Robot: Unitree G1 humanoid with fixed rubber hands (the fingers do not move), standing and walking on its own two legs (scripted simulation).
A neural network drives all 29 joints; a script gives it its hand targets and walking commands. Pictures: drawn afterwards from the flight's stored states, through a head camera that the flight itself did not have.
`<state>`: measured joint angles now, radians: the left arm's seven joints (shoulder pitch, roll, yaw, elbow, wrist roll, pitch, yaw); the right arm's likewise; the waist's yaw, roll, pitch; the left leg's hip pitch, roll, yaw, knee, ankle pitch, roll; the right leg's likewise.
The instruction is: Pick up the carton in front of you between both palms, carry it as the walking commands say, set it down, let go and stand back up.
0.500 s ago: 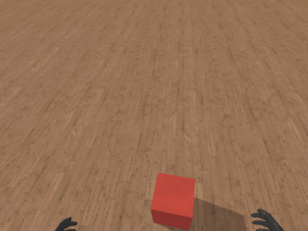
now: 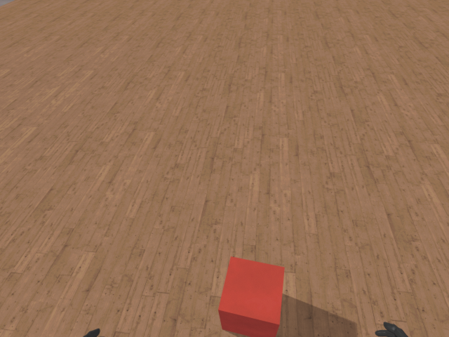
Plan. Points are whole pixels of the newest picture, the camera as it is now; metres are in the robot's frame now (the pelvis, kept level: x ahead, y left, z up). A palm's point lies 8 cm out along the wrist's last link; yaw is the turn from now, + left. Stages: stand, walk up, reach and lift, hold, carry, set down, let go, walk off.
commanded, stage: stand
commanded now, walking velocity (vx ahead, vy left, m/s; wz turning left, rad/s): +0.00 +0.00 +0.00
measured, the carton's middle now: (252, 299) +0.42 -0.05 -0.65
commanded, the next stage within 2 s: none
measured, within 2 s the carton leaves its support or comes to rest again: neither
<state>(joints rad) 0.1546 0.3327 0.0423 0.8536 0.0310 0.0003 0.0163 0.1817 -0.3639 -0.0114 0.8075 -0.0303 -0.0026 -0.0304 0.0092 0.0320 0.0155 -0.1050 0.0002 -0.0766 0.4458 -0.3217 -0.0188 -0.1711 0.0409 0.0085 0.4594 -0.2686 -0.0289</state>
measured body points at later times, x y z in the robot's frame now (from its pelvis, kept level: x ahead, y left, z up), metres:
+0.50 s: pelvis -0.02 +0.00 +0.01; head -0.02 +0.00 +0.46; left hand +0.08 +0.32 -0.10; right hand +0.09 -0.30 -0.11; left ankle -0.05 +0.14 -0.74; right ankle -0.01 -0.10 -0.74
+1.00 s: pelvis -0.03 +0.01 +0.01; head -0.03 +0.00 +0.46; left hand +0.07 +0.32 -0.10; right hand +0.07 -0.30 -0.11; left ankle -0.05 +0.14 -0.74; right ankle -0.01 -0.10 -0.74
